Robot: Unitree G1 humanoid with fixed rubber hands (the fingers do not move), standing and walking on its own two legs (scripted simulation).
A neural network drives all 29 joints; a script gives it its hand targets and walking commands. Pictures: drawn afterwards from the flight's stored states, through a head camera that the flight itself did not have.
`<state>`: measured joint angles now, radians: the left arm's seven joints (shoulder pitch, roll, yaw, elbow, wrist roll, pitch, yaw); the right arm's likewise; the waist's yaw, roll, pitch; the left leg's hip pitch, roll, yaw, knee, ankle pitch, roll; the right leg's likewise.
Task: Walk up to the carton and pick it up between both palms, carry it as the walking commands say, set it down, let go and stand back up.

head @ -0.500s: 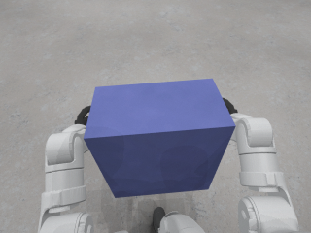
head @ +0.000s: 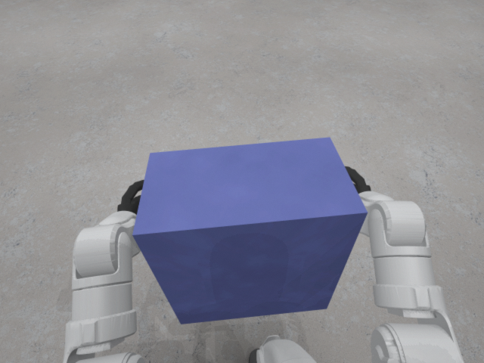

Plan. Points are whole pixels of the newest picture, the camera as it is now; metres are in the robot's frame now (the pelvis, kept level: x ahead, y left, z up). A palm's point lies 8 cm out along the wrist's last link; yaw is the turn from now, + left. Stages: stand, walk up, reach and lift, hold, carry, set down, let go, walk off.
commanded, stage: carry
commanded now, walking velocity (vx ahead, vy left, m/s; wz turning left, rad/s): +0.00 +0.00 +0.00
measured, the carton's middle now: (248, 239) +0.30 -0.02 +0.03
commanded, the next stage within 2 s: none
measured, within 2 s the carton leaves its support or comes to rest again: neither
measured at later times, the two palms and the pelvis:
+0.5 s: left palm (134, 226) +0.29 +0.14 +0.12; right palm (397, 219) +0.27 -0.22 +0.12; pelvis -0.03 -0.02 +0.02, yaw -3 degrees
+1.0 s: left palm (121, 246) +0.27 +0.17 +0.09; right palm (378, 249) +0.24 -0.20 +0.09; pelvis -0.05 +0.01 +0.00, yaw -4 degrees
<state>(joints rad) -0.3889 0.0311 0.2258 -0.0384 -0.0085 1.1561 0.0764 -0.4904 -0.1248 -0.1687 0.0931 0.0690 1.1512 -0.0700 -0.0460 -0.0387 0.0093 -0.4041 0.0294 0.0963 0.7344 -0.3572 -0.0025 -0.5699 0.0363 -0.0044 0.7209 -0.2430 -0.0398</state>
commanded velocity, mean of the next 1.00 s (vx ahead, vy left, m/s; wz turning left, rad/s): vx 0.00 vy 0.00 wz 0.00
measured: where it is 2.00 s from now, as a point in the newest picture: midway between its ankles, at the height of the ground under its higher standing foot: outside the picture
